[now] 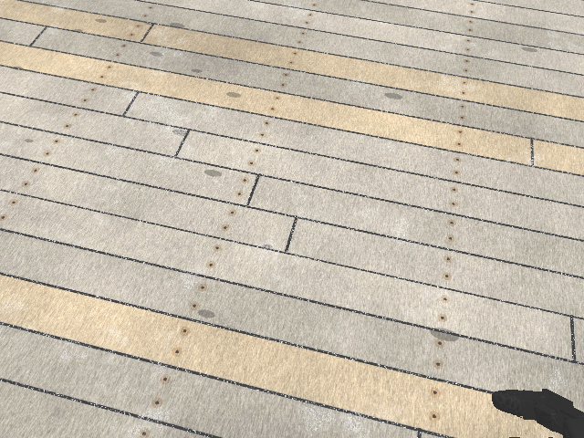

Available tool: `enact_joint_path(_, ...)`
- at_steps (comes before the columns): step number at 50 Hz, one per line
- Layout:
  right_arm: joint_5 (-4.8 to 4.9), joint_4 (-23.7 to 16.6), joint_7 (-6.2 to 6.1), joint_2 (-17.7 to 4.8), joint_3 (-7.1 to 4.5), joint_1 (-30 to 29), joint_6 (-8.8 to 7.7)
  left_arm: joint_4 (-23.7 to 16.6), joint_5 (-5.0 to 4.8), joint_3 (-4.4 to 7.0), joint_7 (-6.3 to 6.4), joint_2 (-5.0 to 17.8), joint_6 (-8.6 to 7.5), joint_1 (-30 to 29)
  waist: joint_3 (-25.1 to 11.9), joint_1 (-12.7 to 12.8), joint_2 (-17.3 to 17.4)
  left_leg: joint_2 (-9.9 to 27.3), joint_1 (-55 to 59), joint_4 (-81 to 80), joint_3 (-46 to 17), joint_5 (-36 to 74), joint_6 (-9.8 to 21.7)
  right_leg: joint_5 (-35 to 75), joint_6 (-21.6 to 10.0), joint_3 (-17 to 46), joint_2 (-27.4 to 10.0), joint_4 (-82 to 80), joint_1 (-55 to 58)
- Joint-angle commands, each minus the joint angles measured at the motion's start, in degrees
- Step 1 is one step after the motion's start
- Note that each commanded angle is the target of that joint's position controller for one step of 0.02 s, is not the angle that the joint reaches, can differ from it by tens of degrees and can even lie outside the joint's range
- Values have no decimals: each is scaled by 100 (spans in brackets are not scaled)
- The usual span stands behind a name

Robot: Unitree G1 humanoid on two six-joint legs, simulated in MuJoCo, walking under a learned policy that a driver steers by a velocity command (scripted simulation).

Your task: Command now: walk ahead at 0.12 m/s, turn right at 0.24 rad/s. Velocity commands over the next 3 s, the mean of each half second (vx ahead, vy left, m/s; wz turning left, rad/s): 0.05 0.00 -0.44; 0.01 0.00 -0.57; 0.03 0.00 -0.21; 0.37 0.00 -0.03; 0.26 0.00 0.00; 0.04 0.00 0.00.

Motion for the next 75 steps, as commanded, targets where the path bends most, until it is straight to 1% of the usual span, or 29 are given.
enact_joint_path(1,132,-27,-63,-859,-288,759,36,-361,-1,184,122,705,167,44,-1465,-499,561,1789,2641,-674,-1489,3097,1385,-154,142,320,-356,1097,-1842)
enact_joint_path(5,-3,86,-124,-912,-355,32,22,-392,82,225,298,456,562,385,-944,-61,926,1546,826,-1475,-640,1322,1332,777,299,-35,-302,623,-735)
enact_joint_path(11,86,367,-264,-1057,-429,-4,99,-842,123,252,153,501,639,-276,-931,-245,831,1789,964,-1550,-339,237,1210,1466,-55,-207,-400,-596,-402)
enact_joint_path(14,232,482,-265,-1154,-458,-136,178,-848,130,313,48,539,643,-69,-901,-45,753,1739,1025,-1119,-104,-26,886,1887,-350,-478,-223,-1672,154)
enact_joint_path(15,280,563,-268,-1066,-447,-44,209,-779,161,358,39,597,636,105,-868,-5,593,1547,899,-737,92,-395,626,2143,-515,-501,-72,-2158,463)
enact_joint_path(16,273,708,-254,-865,-417,256,251,-784,199,430,71,829,623,226,-617,-47,-120,1138,460,192,513,-1029,152,2802,-801,172,-336,-3003,704)
enact_joint_path(17,44,581,-221,-579,-343,446,276,-999,182,548,192,1500,607,124,-390,-361,-1943,192,-999,2010,1008,-2855,-523,4370,-1563,2304,-1784,-3504,1142)
enact_joint_path(18,56,356,-284,-809,-411,-296,267,-1128,404,531,127,1604,474,136,-462,70,-1598,-184,-1289,3061,-68,-3284,-479,3966,-2258,2996,-2124,-3921,485)
enact_joint_path(19,157,364,-316,-942,-465,-359,279,-1162,434,497,95,1473,334,-102,-430,-76,-1070,-62,-1335,3448,-388,-2776,-361,3510,-2063,2549,-1839,-3966,423)
enact_joint_path(21,122,614,-400,-1008,-539,-35,313,-1265,188,413,143,1098,237,-640,-483,-348,-634,71,-1371,3409,-538,-1888,-309,3196,-1478,1955,-1385,-3808,553)
enact_joint_path(24,132,682,-396,-918,-552,122,261,-1317,151,319,244,878,257,-600,-795,-415,-639,-60,-1086,3481,-569,-1324,-422,3906,-1434,1685,-1140,-3673,760)
enact_joint_path(33,222,655,-256,-803,-448,-102,120,-1443,116,448,298,1135,390,-470,-750,-181,-839,-254,-304,1283,-701,-1317,-630,3500,-1568,2262,-963,-3483,824)
enact_joint_path(39,262,789,-101,-924,-473,403,-41,-1613,10,445,265,1093,502,-876,-919,-440,-862,-368,831,-451,-653,-839,-417,4272,-1351,2804,-696,-3005,804)
enact_joint_path(40,246,866,-86,-990,-502,610,-55,-1655,-23,425,288,1032,523,-946,-937,-552,-777,-228,1368,-1087,-632,-122,-317,3883,-1136,2708,-499,-2840,551)
enact_joint_path(41,167,875,-111,-1294,-572,743,-33,-1686,19,361,295,805,524,-784,-1089,-468,-225,577,2111,-1215,-1222,338,-23,2729,-843,2342,-158,-2232,-65)
enact_joint_path(42,72,786,-165,-1726,-628,469,49,-1718,55,304,266,538,484,-378,-943,-41,1331,1680,2535,-1190,-2474,1742,721,422,-471,1203,844,-1143,-1238)
enact_joint_path(43,-69,729,-148,-1520,-584,503,46,-1724,100,445,257,1021,426,-418,-876,-244,1460,2347,2139,-1275,-3091,2018,1481,-350,-191,900,714,184,-1660)
enact_joint_path(44,-22,623,-166,-1227,-486,245,31,-1613,78,566,243,1336,429,-330,-749,-160,970,2139,1989,-1229,-2608,1802,1461,29,-73,941,463,880,-1677)
enact_joint_path(46,128,557,-209,-958,-401,-75,55,-1437,71,578,262,1160,541,-245,-532,-122,765,1454,1957,-1146,-1649,1202,1004,717,118,809,375,1325,-1851)
enact_joint_path(52,121,728,-274,-1190,-409,479,179,-1805,63,346,207,605,538,-819,-644,-572,962,1393,2522,-1140,-1027,1806,1229,1039,338,356,143,135,-1706)
enact_joint_path(57,230,796,-118,-1431,-440,373,216,-1796,100,275,161,596,544,-730,-697,-568,1093,1461,2138,-1016,-848,1996,1193,1213,169,-103,112,-1506,-440)
enact_joint_path(60,351,966,-88,-1252,-334,429,201,-1583,126,295,127,607,543,-305,-656,-280,877,1234,1670,-575,-667,1434,730,2805,-221,-208,209,-3566,819)
enact_joint_path(61,229,1053,-56,-1004,-234,695,142,-1612,141,330,168,840,548,-247,-895,-355,356,977,1175,-212,-424,632,263,3931,-399,441,-299,-3626,1663)
enact_joint_path(62,-78,979,15,-649,-98,898,65,-1733,203,378,247,1272,582,-292,-1161,-621,-1141,404,356,711,95,-1669,-275,5986,-947,1698,-1525,-3241,2268)
enact_joint_path(63,53,892,-60,-802,-145,436,92,-1714,335,245,175,849,485,-424,-1128,-296,-1206,271,360,1100,-161,-2746,-459,5316,-1754,1997,-1886,-3439,1401)
enact_joint_path(64,156,905,-104,-1081,-219,300,141,-1700,362,194,117,686,375,-605,-850,-284,-910,330,340,1578,-267,-2796,-524,4744,-1819,1851,-1659,-3605,1156)
enact_joint_path(69,173,1222,-183,-956,-269,710,293,-1433,245,153,139,616,197,-1037,-589,-502,-745,326,567,1830,-358,-2038,-655,4715,-1424,1110,-1097,-3564,682)
enact_joint_path(73,266,1164,-125,-975,-226,391,191,-1148,126,277,164,933,284,-609,-318,-129,-918,102,431,1128,41,-1876,-421,789,-1514,1645,-1078,-4228,701)
enact_joint_path(75,314,1159,-92,-1003,-227,391,88,-1098,88,280,171,911,264,-605,-84,-166,-875,116,450,717,33,-1965,-173,163,-1525,1941,-1226,-4386,586)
